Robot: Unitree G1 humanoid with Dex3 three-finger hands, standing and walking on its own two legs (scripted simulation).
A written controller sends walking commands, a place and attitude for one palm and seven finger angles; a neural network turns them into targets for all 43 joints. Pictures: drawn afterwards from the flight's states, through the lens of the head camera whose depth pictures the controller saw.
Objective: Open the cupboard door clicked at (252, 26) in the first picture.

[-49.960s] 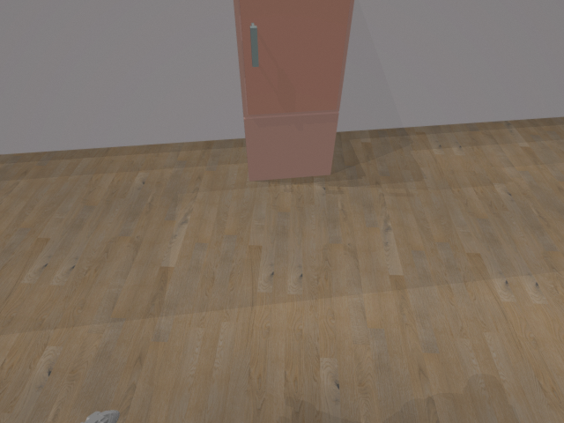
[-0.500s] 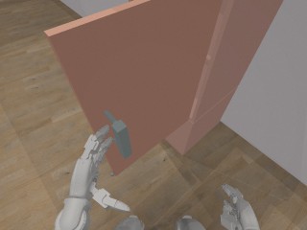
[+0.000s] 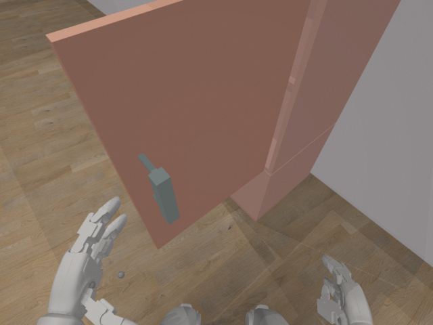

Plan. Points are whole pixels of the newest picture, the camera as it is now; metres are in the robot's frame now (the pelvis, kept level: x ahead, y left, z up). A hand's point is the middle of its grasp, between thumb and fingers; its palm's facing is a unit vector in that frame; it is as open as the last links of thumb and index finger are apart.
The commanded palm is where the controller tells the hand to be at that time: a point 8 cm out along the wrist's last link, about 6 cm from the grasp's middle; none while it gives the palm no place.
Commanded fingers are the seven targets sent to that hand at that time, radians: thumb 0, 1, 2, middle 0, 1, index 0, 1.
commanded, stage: slide the hand sideways off the handle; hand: left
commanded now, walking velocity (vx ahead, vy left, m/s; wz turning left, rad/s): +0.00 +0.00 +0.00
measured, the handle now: (158, 189) +0.34 +0.13 +0.06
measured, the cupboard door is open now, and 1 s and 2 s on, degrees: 89 89 89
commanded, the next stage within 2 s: draw the hand back to the body in 0.06 s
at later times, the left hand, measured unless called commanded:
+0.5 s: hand (82, 263) +0.19 +0.20 +0.11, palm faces +0.03 -1.00 -0.08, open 16.3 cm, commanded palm +0.16 +0.25 +0.12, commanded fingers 0.00 -0.50 0.30 -0.15 -0.30 -0.15 -0.30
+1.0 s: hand (16, 226) +0.21 +0.26 +0.17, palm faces +0.30 -0.86 -0.40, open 13.5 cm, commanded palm +0.17 +0.30 +0.20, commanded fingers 0.00 0.31 0.64 -0.18 -0.30 -0.18 -0.30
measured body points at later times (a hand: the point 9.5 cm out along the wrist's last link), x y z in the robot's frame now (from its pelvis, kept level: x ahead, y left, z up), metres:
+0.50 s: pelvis +0.00 +0.00 +0.03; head +0.02 +0.00 +0.47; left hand +0.18 +0.25 +0.12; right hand +0.18 -0.23 -0.04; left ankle +0.00 +0.10 -0.65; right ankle +0.02 -0.09 -0.65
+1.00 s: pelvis +0.03 +0.03 +0.07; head +0.02 +0.01 +0.52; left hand +0.19 +0.30 +0.20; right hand +0.21 -0.20 +0.00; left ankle +0.00 +0.10 -0.65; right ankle +0.02 -0.09 -0.65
